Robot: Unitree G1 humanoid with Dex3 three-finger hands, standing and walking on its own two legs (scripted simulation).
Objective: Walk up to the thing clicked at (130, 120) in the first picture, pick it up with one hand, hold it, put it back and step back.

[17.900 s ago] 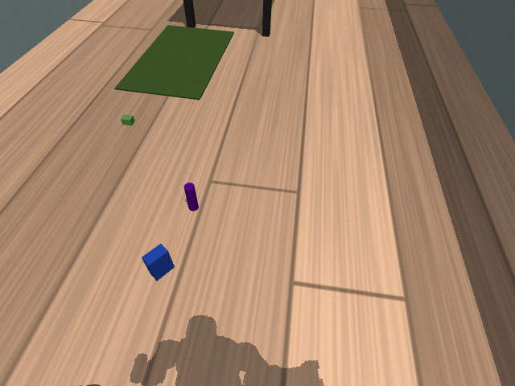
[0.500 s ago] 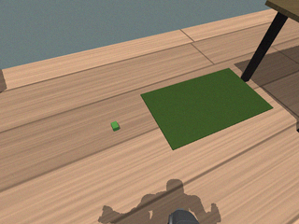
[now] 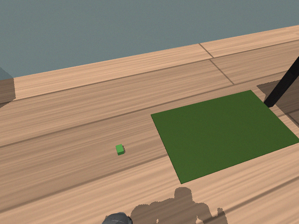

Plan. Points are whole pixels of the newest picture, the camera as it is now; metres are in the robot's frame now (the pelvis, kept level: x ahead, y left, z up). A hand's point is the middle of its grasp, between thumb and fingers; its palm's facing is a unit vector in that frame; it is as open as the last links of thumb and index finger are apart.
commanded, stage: walk up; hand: left
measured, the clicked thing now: (119, 149) +0.68 +0.25 -0.74
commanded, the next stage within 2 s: none
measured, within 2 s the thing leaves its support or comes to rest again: neither
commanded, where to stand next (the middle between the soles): +0.32 -0.01 m, yaw -1 degrees
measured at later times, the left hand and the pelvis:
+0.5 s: hand (73, 185) +0.23 +0.25 -0.12, palm faces -0.04 -0.90 -0.44, open 7.3 cm; pelvis +0.16 -0.03 +0.00, yaw -2 degrees
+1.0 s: hand (83, 162) +0.32 +0.26 -0.16, palm faces -0.06 -0.93 -0.37, open 7.3 cm; pelvis +0.26 -0.01 -0.01, yaw -2 degrees
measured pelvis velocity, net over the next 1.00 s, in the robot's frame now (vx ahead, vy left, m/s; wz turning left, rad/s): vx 0.26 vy -0.01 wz -0.03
